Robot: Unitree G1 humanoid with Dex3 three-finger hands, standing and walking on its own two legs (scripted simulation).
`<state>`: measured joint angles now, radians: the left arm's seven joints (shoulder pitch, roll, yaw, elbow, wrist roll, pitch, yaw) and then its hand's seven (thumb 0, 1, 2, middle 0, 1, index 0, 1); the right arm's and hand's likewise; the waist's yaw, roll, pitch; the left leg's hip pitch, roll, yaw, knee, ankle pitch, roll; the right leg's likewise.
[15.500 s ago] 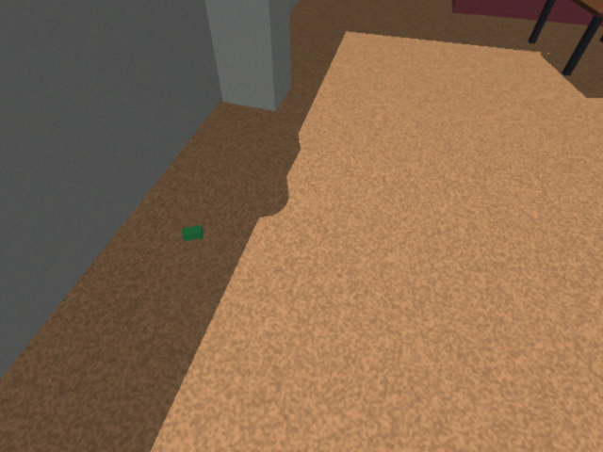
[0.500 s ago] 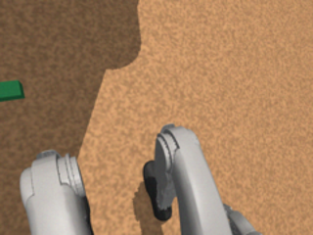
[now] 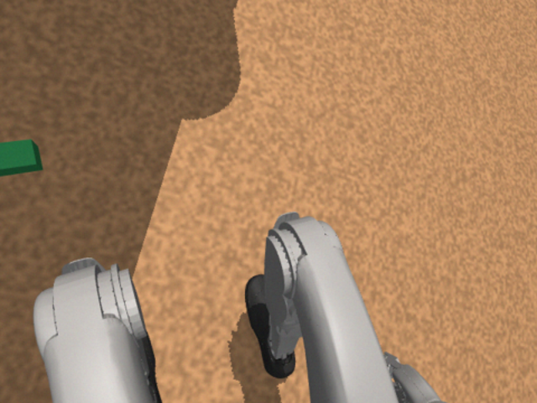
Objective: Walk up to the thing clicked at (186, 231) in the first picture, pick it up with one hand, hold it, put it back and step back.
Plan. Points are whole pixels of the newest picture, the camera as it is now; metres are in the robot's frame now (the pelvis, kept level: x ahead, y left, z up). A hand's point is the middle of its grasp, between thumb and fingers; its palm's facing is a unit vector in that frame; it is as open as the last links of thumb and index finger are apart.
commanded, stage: approach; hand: left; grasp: from above
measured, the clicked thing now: (8, 158) +0.50 +0.32 -0.30
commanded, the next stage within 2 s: close in in 0.70 s
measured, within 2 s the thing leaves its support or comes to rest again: neither
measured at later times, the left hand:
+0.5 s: hand (5, 120) +0.51 +0.28 -0.17, palm faces -0.41 -0.03 -0.91, open 13.0 cm
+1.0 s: hand out of the picture +0.48 +0.32 -0.19, palm faces -0.47 -0.09 -0.88, open 12.9 cm
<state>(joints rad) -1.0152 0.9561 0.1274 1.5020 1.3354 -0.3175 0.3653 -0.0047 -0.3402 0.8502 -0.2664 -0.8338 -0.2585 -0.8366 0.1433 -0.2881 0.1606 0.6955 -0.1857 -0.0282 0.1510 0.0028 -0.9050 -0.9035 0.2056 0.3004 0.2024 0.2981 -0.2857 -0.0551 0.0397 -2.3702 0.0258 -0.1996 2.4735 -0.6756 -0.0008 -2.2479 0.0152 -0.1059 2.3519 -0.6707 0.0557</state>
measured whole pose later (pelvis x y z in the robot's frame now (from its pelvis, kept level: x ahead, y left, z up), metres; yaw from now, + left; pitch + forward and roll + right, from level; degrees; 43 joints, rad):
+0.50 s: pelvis +0.00 +0.00 +0.01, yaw +0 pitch +34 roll -11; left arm -1.17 0.87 0.07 1.59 1.35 -0.17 0.42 0.00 -0.34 0.84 -0.26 -0.88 -0.26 -0.87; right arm 0.18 -0.30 0.19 0.65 -0.16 -0.04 0.14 0.00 -0.90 -0.90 0.21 0.30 0.20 0.30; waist -0.38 -0.02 0.03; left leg -2.38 0.03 -0.19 2.44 -0.67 0.00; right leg -2.27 0.02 -0.10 2.33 -0.66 0.05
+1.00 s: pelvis +0.00 +0.00 +0.00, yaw -1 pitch +32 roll -13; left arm -1.12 0.95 0.02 1.50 1.33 -0.33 0.33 -0.01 -0.32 0.81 -0.26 -0.87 -0.27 -0.85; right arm 0.13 -0.31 0.20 0.64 -0.19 -0.01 0.12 0.00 -0.90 -0.90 0.21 0.30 0.20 0.30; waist -0.32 -0.09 0.07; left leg -2.37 0.02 -0.22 2.47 -0.68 0.00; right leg -2.23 0.01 -0.12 2.34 -0.68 0.05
